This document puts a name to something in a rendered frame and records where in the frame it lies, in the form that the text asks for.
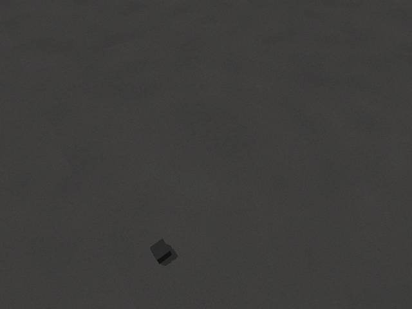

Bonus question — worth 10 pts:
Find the cube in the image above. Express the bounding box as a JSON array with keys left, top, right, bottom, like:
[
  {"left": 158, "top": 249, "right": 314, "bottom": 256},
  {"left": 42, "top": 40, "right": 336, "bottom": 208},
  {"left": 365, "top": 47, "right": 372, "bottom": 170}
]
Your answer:
[{"left": 150, "top": 239, "right": 172, "bottom": 264}]

